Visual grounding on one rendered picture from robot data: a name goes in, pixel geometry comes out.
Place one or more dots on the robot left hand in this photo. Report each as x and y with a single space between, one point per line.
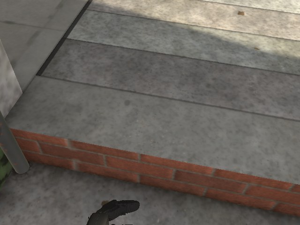
111 210

